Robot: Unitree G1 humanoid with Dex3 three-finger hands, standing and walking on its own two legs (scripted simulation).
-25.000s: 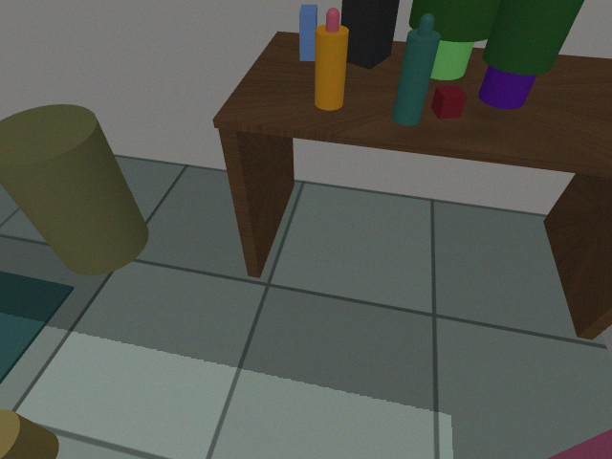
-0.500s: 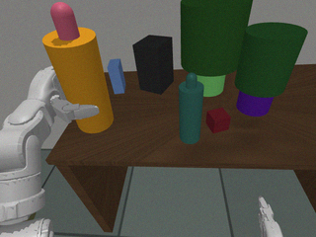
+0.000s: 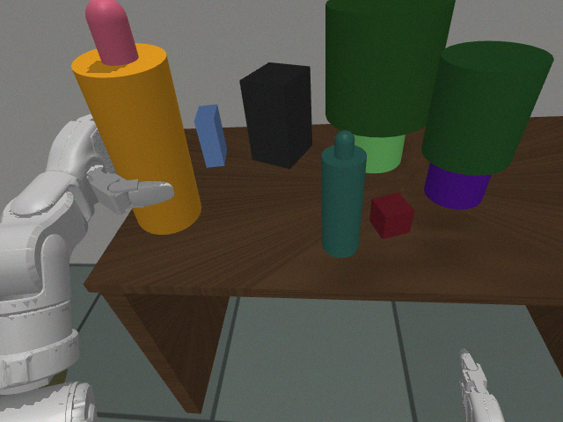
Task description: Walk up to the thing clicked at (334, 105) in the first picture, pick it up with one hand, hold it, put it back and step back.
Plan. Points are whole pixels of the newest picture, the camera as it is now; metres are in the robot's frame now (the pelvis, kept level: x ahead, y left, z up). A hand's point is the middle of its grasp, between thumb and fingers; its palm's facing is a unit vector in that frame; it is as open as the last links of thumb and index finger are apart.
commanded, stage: hold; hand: left
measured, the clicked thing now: (143, 129) +0.33 +0.14 +0.32
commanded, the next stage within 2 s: crouch in 0.86 s
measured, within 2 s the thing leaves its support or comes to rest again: neither
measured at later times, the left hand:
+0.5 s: hand (138, 153) +0.34 +0.16 +0.29, palm faces +0.01 -1.00 -0.09, open 11.4 cm
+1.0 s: hand (136, 161) +0.34 +0.16 +0.28, palm faces +0.04 -0.99 -0.10, open 11.4 cm
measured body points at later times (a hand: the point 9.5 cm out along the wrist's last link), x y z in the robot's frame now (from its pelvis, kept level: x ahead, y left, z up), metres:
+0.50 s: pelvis +0.00 +0.00 +0.00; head -0.04 -0.04 +0.45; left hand +0.33 +0.21 +0.30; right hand +0.17 -0.25 -0.07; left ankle +0.00 +0.12 -0.73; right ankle +0.04 -0.13 -0.73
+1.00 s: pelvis +0.00 +0.00 +0.00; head -0.03 -0.04 +0.45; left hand +0.33 +0.22 +0.29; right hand +0.17 -0.25 -0.07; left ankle +0.00 +0.12 -0.73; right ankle +0.04 -0.13 -0.73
